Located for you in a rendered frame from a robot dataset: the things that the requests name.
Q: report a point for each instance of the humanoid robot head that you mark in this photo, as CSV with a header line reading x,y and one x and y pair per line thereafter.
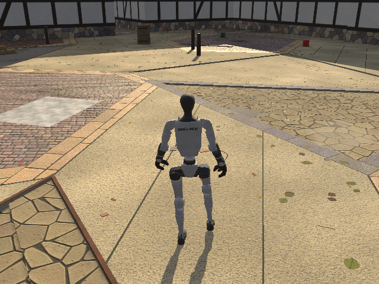
x,y
187,102

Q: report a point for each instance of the right robot hand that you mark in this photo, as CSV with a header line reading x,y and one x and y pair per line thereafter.
x,y
221,168

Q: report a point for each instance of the left robot upper arm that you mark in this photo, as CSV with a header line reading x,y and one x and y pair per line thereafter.
x,y
170,125

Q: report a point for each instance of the right robot foot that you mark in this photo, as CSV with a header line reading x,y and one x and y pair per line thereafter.
x,y
210,226

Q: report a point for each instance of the left robot hand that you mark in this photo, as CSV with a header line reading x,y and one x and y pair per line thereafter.
x,y
157,164

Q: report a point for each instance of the robot left forearm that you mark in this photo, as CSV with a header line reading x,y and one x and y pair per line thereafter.
x,y
160,155

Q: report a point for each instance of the right robot upper arm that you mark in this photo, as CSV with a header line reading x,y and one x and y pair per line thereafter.
x,y
210,134

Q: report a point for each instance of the robot right forearm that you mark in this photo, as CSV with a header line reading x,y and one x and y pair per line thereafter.
x,y
218,156

